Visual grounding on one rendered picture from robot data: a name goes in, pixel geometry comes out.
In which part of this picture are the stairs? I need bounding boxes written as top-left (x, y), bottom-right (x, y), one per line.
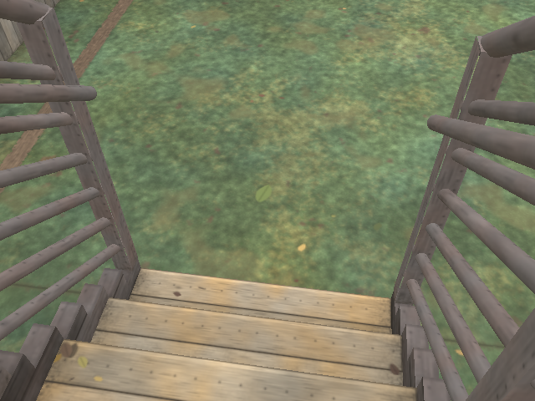
top-left (36, 268), bottom-right (417, 401)

